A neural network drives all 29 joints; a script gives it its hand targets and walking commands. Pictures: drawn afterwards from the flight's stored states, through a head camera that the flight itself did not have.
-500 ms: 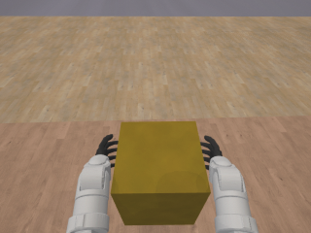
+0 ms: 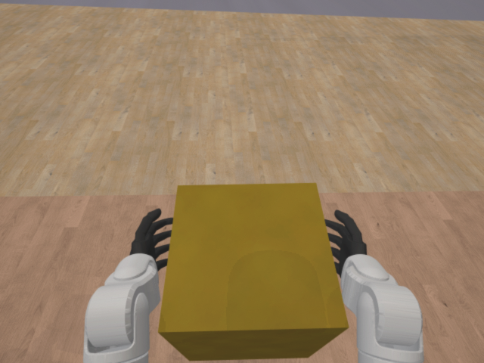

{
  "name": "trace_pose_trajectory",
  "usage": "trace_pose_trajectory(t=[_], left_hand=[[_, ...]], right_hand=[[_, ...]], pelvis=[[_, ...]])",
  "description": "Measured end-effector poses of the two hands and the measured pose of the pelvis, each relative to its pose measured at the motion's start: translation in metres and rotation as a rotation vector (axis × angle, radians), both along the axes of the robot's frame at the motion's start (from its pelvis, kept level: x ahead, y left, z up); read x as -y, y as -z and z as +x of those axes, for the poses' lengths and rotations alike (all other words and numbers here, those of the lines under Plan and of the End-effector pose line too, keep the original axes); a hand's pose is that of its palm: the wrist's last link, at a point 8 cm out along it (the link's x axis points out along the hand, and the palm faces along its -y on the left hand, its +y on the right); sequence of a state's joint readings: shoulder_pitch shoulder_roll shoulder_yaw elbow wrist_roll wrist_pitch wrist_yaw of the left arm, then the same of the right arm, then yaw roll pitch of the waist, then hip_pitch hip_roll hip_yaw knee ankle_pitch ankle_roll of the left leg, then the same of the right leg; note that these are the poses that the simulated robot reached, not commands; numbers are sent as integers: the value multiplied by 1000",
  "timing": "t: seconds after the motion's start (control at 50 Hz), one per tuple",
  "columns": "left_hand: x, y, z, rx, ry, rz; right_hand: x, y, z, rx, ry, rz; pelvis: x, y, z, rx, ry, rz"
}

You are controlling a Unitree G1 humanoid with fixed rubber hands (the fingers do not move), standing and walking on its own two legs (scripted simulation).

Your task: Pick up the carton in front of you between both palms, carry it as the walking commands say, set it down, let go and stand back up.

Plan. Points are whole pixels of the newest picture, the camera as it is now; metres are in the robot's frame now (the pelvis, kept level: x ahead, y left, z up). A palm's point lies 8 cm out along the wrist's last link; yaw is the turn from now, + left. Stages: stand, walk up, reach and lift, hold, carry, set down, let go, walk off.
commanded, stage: carry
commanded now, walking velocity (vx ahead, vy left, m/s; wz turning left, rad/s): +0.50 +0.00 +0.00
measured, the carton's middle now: (248, 278) +0.25 +0.00 +0.02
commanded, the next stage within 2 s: none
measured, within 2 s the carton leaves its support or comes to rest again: neither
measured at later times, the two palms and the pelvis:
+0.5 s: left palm (190, 151) +0.50 +0.13 +0.09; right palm (330, 148) +0.53 -0.17 +0.09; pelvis +0.30 -0.05 +0.01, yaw +4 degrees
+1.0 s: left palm (199, 70) +0.88 +0.15 +0.09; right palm (300, 77) +0.85 -0.15 +0.10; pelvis +0.63 +0.02 +0.01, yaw -1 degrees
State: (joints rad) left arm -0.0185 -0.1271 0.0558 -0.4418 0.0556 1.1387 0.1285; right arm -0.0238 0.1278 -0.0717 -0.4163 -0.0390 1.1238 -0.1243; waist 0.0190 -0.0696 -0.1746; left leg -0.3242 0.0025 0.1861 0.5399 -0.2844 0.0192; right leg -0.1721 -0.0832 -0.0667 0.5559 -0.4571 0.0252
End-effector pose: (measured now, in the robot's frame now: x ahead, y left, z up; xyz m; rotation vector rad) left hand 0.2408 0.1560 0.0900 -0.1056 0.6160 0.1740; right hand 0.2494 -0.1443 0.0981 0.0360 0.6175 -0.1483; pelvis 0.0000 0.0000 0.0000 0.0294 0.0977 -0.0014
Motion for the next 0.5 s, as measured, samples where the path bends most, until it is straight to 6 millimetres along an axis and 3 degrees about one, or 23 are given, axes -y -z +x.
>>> trace_pose_trajectory(t=[0.08,0.18,0.24,0.34,0.4,0.5], left_hand=[[3,-2,37,-38,20,4],[17,-7,99,-41,57,18],[24,-2,136,-25,37,30],[34,16,191,3,-19,20],[34,18,212,-45,-56,-10],[30,1,256,-74,-107,2]], right_hand=[[3,7,25,-39,47,39],[20,5,66,-42,128,56],[29,8,104,-25,130,57],[38,25,183,2,54,59],[34,24,223,-47,-15,53],[29,11,282,-75,-73,46]], pelvis=[[-6,-5,44,-9,35,-26],[-1,-11,100,-14,15,-56],[8,-5,139,0,6,-58],[32,17,211,51,-37,-65],[41,7,243,51,-61,-52],[47,-15,297,37,-63,-19]])
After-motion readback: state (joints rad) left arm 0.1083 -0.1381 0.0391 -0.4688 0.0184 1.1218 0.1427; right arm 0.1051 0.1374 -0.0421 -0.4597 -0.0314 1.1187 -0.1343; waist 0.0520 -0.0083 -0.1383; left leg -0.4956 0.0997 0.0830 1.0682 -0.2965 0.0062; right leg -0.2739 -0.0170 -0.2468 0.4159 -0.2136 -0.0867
